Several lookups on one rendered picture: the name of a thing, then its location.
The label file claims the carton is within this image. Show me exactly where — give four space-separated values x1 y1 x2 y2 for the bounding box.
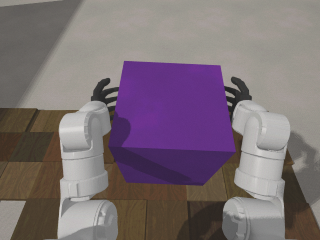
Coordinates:
108 61 236 186

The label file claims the left robot upper arm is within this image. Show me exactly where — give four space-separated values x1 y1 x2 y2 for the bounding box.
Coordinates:
44 199 118 240

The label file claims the robot left hand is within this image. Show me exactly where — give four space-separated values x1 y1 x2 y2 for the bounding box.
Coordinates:
91 78 119 121

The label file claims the robot left forearm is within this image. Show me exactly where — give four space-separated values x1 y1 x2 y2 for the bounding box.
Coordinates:
57 100 112 237

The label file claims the robot right hand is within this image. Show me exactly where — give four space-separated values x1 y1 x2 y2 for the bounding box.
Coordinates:
224 76 252 122

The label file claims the right robot upper arm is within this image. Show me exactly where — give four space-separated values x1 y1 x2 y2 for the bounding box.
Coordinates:
222 196 297 240

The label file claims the robot right forearm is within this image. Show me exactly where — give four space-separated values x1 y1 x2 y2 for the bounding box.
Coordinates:
231 100 291 236

